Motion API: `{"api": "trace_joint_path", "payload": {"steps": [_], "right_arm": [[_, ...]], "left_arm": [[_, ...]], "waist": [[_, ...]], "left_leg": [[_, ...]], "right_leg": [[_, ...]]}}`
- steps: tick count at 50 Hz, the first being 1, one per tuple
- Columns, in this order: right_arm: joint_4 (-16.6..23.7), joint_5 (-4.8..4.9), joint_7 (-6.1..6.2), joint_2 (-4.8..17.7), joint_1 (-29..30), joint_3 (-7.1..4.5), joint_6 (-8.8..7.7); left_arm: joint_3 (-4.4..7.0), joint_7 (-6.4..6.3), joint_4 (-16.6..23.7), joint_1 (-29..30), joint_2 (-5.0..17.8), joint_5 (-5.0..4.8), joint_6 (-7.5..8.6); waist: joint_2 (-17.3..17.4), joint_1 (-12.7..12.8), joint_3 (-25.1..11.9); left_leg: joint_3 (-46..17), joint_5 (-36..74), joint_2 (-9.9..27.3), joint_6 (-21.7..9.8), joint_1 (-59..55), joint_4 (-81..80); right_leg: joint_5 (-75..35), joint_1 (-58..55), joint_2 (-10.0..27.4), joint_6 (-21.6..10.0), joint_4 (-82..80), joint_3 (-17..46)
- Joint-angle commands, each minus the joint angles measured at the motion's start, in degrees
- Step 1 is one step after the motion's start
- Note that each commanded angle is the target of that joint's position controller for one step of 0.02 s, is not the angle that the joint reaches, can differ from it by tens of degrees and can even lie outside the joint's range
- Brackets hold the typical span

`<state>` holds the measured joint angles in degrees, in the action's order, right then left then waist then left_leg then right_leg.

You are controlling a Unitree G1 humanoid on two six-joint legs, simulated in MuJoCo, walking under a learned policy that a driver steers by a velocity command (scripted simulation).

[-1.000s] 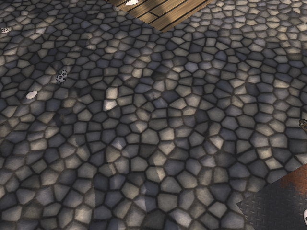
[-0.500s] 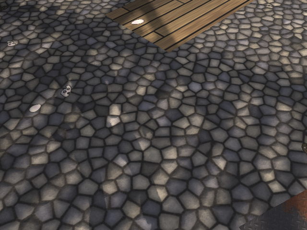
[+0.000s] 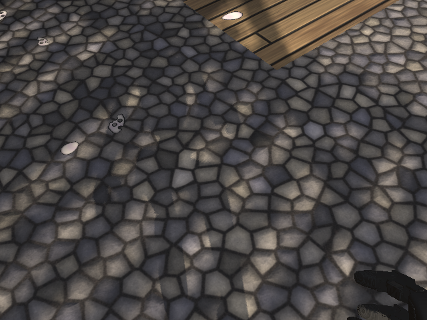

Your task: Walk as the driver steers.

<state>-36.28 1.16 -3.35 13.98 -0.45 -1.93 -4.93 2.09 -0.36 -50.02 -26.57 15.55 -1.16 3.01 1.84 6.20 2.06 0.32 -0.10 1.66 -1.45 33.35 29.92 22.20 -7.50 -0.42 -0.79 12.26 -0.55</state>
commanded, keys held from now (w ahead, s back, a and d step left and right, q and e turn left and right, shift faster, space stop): w+e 0.22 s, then e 0.78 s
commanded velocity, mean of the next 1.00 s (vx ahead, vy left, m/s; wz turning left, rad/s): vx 0.22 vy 0.00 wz -0.50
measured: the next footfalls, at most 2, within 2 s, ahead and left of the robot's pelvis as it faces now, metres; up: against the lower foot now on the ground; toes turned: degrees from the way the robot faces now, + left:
left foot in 0.04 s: +0.21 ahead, +0.13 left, +0.00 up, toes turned +0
right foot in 0.52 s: +0.40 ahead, -0.14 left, +0.00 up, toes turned -17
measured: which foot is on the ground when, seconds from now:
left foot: up 0.00-0.02, down 0.04-0.52, up 0.54-0.98, down 1.00-1.00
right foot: down 0.00-0.06, up 0.08-0.50, down 0.52-1.00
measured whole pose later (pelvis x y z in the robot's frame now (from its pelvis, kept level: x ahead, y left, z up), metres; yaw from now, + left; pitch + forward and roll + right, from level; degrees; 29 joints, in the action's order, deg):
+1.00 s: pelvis +0.35 +0.00 +0.00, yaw -32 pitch +2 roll +1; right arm -43.8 0.0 0.5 16.7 -7.8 -3.5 -0.7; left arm 4.8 -1.5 -32.4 -9.6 18.2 -0.6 -3.0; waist -1.3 0.5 1.8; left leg -4.8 -15.1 -1.6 0.9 18.6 31.1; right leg 8.9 24.1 -8.2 -1.7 31.5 12.2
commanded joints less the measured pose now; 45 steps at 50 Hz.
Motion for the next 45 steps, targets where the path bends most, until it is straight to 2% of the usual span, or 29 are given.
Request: {"api": "trace_joint_path", "payload": {"steps": [1, 2, 3, 4, 5, 6, 7, 8, 9, 11, 13, 15, 17, 19, 21, 23, 25, 26, 27, 28, 29, 30, 31, 33, 35, 37, 40, 42, 45], "right_arm": [[2.26, -0.04, 0.69, 9.62, -7.01, -3.74, -1.29], [-0.18, -0.39, 1.58, 12.44, -17.56, -4.88, -1.03], [-1.29, -2.17, 2.25, 18.55, -24.68, -6.16, -0.69], [-1.76, -2.07, 1.92, 14.57, -25.4, -5.05, -0.59], [-1.76, -1.5, 2.09, 10.6, -21.11, -3.83, -0.46], [-1.98, -1.04, 2.32, 8.61, -17.53, -3.24, -0.35], [-2.59, -1.15, 2.21, 7.03, -14.35, -2.76, -0.55], [-2.87, -1.59, 2.1, 5.68, -11.93, -2.48, -1.08], [-3.33, -1.92, 2.05, 5.55, -10.37, -2.64, -1.51], [-4.53, -1.79, 2.01, 5.73, -8.96, -2.99, -2.45], [-5.39, -2.22, 2.31, 6.86, -7.69, -3.32, -2.78], [-5.83, -2.22, 3.01, 8.13, -7.01, -3.59, -2.33], [-6.11, -1.9, 3.81, 9.37, -7.31, -3.8, -1.51], [-6.9, -1.31, 4.42, 10.88, -9.38, -4.14, -0.52], [-7.27, -0.3, 4.65, 12.15, -9.84, -4.61, 0.59], [-7.05, 0.89, 4.89, 13.15, -9.1, -5.1, 1.68], [-6.47, 1.65, 5.11, 12.64, -7.87, -5.13, 2.66], [-6.52, 0.59, 4.85, 10.91, -10.8, -4.49, 2.62], [-4.88, -3.36, 4.22, 4.48, -16.29, -2.48, 2.45], [-4.87, -2.45, 3.47, 7.28, -17.56, -2.11, 2.06], [-4.43, -0.48, 3.19, 11.04, -11.95, -3.08, 2.23], [-3.29, -0.31, 3.54, 10.39, -8.81, -2.87, 2.56], [-3.75, -1.09, 4.24, 9.86, -7.81, -2.81, 3.12], [-3.74, -1.34, 4.71, 10.33, -8.19, -3.09, 4.35], [-4.53, -1.52, 4.98, 8.69, -9.36, -2.68, 4.69], [-4.53, -1.58, 5.32, 7.82, -8.38, -2.32, 4.89], [-4.36, -1.31, 5.32, 7.77, -6.85, -2.27, 5.25], [-4.03, -1.16, 5.13, 7.88, -5.89, -2.38, 5.1], [-3.65, -0.9, 4.59, 8.23, -5.51, -2.64, 4.2]], "left_arm": [[3.1, -0.61, 2.7, 2.03, 12.16, 0.04, -0.28], [2.4, -0.67, 3.66, 2.71, 10.57, 0.73, -0.2], [0.29, -0.39, 5.75, -3.33, 2.79, 1.53, 0.54], [0.09, -0.11, 4.64, -5.3, 3.32, -0.25, 1.53], [1.98, -0.01, 5.84, 0.83, 9.24, -2.08, 1.8], [2.12, -0.09, 7.15, 5.24, 9.49, -2.18, 1.79], [2.14, -0.25, 7.53, 7.37, 8.47, -1.29, 1.54], [2.52, -0.34, 7.2, 6.69, 7.72, -0.74, 0.79], [2.45, -0.22, 6.64, 4.89, 6.37, -0.87, -0.06], [2.33, -0.34, 6.75, 4.57, 4.39, -0.88, -1.48], [2.57, -0.74, 8.43, 7.34, 4.51, -0.25, -2.13], [2.43, -0.25, 9.9, 9.39, 4.17, 0.45, -1.72], [1.76, 0.96, 11.3, 13.6, 2.71, 0.64, -1.23], [1.7, 2.16, 13.11, 16.77, 2.59, 0.67, -1.18], [2.28, 3.04, 14.93, 17.99, 4.08, 0.6, -1.6], [3.27, 3.51, 16.21, 17.28, 6.1, 0.99, -2.12], [5.18, 3.29, 15.03, 9.18, 9.33, 1.1, -2.17], [6.7, 2.03, 14.27, 4.66, 13.3, 1.23, -2.06], [7.3, 0.7, 15.74, 6.4, 18.87, 1.45, -2.4], [6.27, 1.38, 18.79, 7.11, 17.45, 2.37, -1.57], [5.59, 1.98, 19.61, 9.43, 14.04, 1.89, -1.25], [5.06, 1.84, 19.23, 12.0, 12.22, 0.83, -1.17], [4.53, 1.43, 19.28, 14.22, 10.44, 0.17, -1.52], [4.2, 0.64, 20.19, 17.15, 9.82, 1.22, -2.22], [4.59, 0.09, 20.57, 17.5, 10.59, 1.76, -2.41], [5.04, -0.68, 20.34, 16.43, 11.56, 1.37, -2.77], [5.14, -1.46, 20.84, 17.23, 11.55, 1.13, -3.69], [5.12, -1.51, 21.09, 17.61, 11.33, 1.25, -4.2], [5.14, -1.24, 21.23, 17.16, 11.04, 1.25, -4.8]], "waist": [[-8.29, -9.93, -4.14], [-7.68, -14.76, -12.26], [6.14, -12.94, -23.8], [14.0, -12.78, -30.63], [8.91, -12.92, -18.94], [5.76, -11.57, -11.36], [2.62, -9.6, -6.62], [3.74, -7.43, -4.52], [4.91, -5.91, -3.7], [3.66, -4.57, -1.55], [2.25, -3.92, 1.32], [2.11, -3.83, 1.46], [1.39, -5.67, 1.13], [0.81, -7.31, -0.12], [1.46, -7.33, -0.92], [2.36, -6.08, -2.06], [1.14, -1.46, -6.28], [-5.49, 0.07, -9.71], [-20.93, -6.19, -14.02], [-16.63, -4.53, -26.5], [-7.61, -2.26, -23.79], [-4.64, -3.56, -17.34], [-1.9, -4.89, -12.7], [-4.96, -7.43, -9.76], [-6.12, -7.84, -10.11], [-6.2, -7.13, -10.98], [-7.82, -6.36, -10.47], [-9.26, -5.82, -9.22], [-10.98, -4.99, -8.67]], "left_leg": [[1.99, -2.95, -3.39, -3.44, -15.88, -2.7], [-1.9, -1.79, 1.18, -5.85, -34.3, 0.16], [-24.52, -7.58, 17.87, -12.57, -59.07, 0.97], [-43.1, -17.7, 23.65, -16.21, -60.91, -9.59], [-35.15, -22.03, 21.12, -12.97, -52.11, -12.17], [-26.31, -20.06, 19.07, -11.09, -43.3, -13.38], [-20.39, -15.04, 16.62, -10.13, -34.84, -15.62], [-14.99, -11.55, 14.28, -9.25, -29.27, -17.71], [-11.74, -10.04, 13.36, -9.17, -25.53, -19.76], [-6.57, -5.56, 13.25, -9.87, -21.74, -22.48], [-1.18, 7.39, 13.14, -10.16, -20.13, -22.42], [4.79, 16.06, 11.41, -9.53, -20.28, -21.15], [8.96, 18.42, 9.9, -8.7, -20.94, -19.72], [9.41, 20.66, 11.38, -8.54, -25.25, -17.71], [9.31, 21.35, 13.31, -7.78, -29.92, -14.61], [9.35, 25.5, 14.41, -6.5, -32.73, -9.02], [11.0, 28.43, 11.85, -3.81, -31.77, 5.61], [12.13, 16.85, 7.36, -0.11, -25.46, 19.18], [10.99, -35.3, -1.3, 4.23, -5.38, 39.37], [-2.95, -42.74, -6.11, 5.07, 1.66, 51.67], [-6.56, -36.84, -3.31, 3.93, 4.5, 52.36], [-6.01, -31.67, -1.57, 3.33, 6.1, 48.61], [-6.06, -28.43, 0.32, 3.48, 5.39, 44.31], [-5.68, -24.88, 0.53, 3.55, -1.26, 37.89], [-4.77, -23.72, -0.77, 4.5, -4.02, 31.63], [-5.22, -22.5, -1.41, 5.65, -4.57, 26.63], [-5.99, -19.1, -1.93, 6.26, -5.87, 21.32], [-6.14, -18.41, -2.42, 6.08, -7.09, 17.87], [-6.2, -19.52, -3.21, 5.11, -9.11, 12.13]], "right_leg": [[-52.62, 4.19, 13.15, -6.96, 13.72, 6.2], [-46.12, 13.83, 10.49, -5.01, 26.93, 5.14], [-16.63, 35.71, 1.95, -1.32, 49.99, 2.48], [10.33, 43.59, -1.99, -0.37, 61.1, 9.29], [7.35, 48.76, 1.65, -0.49, 64.68, 9.88], [2.43, 49.42, 4.5, -0.73, 63.5, 7.38], [-1.35, 47.33, 6.39, -0.55, 60.69, 6.71], [-4.27, 44.05, 8.12, -0.44, 58.07, 7.21], [-5.91, 40.96, 8.87, -0.16, 57.38, 7.17], [-7.14, 40.66, 9.36, 0.51, 56.23, 6.83], [-10.23, 42.9, 8.93, 1.68, 52.27, 7.0], [-16.63, 41.92, 8.24, 2.37, 43.95, 5.04], [-23.85, 38.91, 7.03, 2.1, 34.38, 1.71], [-26.17, 38.28, 6.03, 1.64, 28.92, 0.16], [-23.28, 38.78, 5.63, 0.35, 25.87, -0.11], [-17.5, 37.12, 3.84, -1.52, 24.21, -1.56], [-18.25, 26.45, -0.35, -4.49, 18.32, -3.78], [-37.25, 15.7, 0.66, -6.92, 14.58, 0.62], [-65.88, -0.21, 14.92, -15.52, 20.02, 20.66], [-53.84, -6.32, 22.78, -24.94, 13.81, 40.21], [-43.42, -3.25, 20.15, -22.39, 10.53, 35.09], [-34.85, 2.87, 17.43, -19.04, 9.53, 30.01], [-29.87, 9.41, 15.05, -16.42, 8.39, 26.5], [-26.92, 19.33, 11.66, -14.31, 6.18, 23.01], [-29.73, 21.58, 10.03, -13.95, 6.18, 20.82], [-28.24, 21.43, 9.62, -14.01, 6.57, 21.01], [-15.9, 23.33, 8.2, -12.68, 5.97, 22.58], [-9.38, 24.63, 7.44, -11.85, 5.49, 24.21], [-8.18, 23.17, 7.37, -11.2, 6.54, 27.51]]}}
